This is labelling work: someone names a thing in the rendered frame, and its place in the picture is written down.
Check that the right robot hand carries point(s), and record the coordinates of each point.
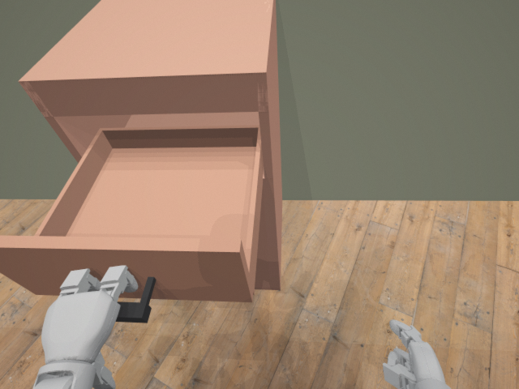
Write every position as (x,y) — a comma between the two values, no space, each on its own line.
(418,364)

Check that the left robot hand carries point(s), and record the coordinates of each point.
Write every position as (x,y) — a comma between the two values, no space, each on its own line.
(80,321)

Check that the drawer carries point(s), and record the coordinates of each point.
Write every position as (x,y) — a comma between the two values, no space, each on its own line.
(177,203)

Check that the handle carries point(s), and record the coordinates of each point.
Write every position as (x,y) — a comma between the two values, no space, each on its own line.
(137,312)

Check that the robot left forearm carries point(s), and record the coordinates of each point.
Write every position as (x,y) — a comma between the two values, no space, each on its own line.
(65,374)

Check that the cabinet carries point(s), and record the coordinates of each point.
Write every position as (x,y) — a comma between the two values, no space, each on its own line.
(158,63)

